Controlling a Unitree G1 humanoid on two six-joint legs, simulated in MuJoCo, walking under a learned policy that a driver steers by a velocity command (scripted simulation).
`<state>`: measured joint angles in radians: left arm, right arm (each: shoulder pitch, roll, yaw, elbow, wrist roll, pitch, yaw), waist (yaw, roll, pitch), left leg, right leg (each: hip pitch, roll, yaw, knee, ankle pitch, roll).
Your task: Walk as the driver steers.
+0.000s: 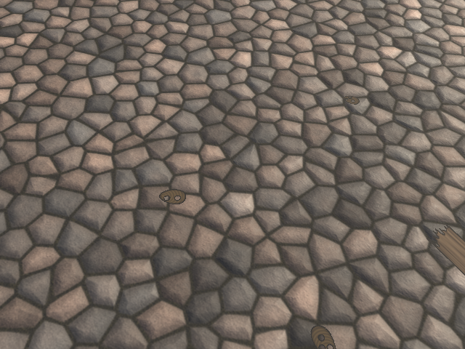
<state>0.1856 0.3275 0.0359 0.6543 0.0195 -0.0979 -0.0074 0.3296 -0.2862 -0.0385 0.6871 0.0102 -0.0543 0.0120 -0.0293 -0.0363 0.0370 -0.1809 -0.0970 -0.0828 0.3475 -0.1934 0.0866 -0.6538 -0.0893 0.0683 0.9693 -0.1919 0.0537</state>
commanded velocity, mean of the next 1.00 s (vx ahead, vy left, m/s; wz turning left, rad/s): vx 0.50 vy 0.00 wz -0.03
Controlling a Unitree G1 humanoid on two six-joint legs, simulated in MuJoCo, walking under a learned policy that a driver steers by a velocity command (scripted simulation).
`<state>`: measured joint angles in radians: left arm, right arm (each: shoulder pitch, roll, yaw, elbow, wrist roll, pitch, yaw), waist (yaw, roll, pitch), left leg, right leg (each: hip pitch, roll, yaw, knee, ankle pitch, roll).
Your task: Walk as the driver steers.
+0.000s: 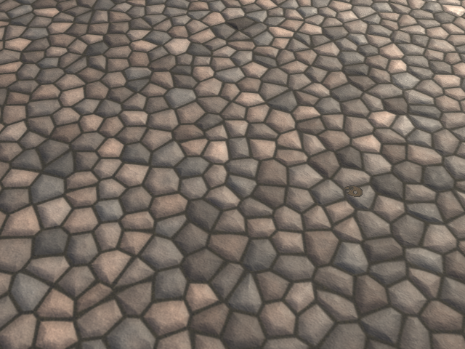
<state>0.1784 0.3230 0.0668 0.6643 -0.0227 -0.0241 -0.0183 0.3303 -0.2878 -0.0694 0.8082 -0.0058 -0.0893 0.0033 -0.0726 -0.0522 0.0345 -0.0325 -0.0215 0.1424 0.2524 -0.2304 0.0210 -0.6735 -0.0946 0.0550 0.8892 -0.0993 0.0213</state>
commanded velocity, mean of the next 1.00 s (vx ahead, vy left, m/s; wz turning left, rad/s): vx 0.27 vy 0.00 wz -0.02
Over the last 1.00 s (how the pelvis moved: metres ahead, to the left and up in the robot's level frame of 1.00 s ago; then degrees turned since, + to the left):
0.53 0.04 0.00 -6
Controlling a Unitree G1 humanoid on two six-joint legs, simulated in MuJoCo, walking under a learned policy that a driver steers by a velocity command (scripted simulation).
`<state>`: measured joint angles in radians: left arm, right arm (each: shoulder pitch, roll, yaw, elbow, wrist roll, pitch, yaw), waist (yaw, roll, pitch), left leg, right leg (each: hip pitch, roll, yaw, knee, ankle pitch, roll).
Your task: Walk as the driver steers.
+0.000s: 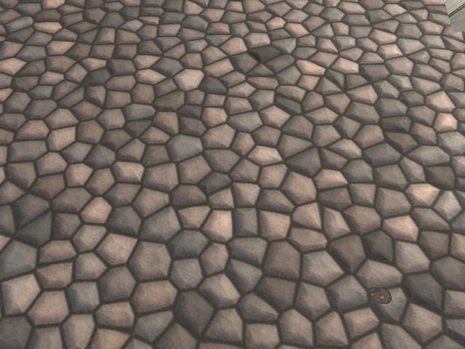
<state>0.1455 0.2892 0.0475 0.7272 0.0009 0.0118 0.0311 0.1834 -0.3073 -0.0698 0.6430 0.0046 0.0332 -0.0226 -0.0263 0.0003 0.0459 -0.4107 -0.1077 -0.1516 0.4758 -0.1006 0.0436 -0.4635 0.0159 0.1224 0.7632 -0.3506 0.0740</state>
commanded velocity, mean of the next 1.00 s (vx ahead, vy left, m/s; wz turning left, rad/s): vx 0.23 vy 0.00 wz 0.15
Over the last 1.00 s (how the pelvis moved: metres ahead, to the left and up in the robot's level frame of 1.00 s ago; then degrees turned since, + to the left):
0.40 -0.09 -0.01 3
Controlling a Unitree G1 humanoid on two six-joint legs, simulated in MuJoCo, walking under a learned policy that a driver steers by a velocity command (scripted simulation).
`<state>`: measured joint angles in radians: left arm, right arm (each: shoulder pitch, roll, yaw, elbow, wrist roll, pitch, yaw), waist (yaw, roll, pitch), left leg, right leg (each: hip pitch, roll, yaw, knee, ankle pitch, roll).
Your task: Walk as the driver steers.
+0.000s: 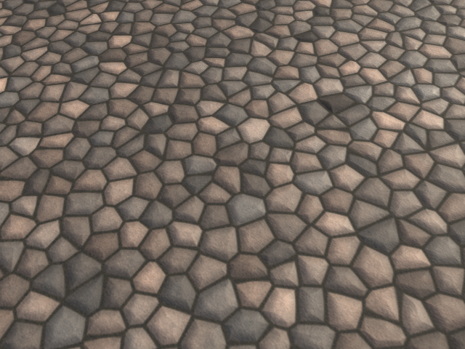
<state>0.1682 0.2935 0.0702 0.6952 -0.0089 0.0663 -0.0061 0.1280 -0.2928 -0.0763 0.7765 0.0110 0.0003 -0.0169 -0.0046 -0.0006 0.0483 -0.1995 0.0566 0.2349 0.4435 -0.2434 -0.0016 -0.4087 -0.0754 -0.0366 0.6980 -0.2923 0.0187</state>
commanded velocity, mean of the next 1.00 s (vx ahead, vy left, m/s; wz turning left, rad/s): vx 0.01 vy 0.00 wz -0.22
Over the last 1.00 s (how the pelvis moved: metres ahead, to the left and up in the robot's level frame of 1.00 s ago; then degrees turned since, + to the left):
0.24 0.06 0.00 5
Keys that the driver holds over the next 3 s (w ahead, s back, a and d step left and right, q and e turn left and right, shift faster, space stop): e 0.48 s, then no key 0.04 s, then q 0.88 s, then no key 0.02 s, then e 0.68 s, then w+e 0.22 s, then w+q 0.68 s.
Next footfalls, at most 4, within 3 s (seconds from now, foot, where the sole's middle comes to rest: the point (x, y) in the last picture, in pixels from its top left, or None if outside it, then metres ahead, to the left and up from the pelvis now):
0.02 right None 0.07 -0.11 -0.77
0.50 left None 0.12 0.11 -0.77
0.80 right None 0.01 -0.12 -0.77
1.16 left None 0.08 0.13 -0.77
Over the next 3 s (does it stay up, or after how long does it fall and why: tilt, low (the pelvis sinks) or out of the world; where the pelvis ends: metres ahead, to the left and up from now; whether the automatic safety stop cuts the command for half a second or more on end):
stays up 0.39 -0.06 0.01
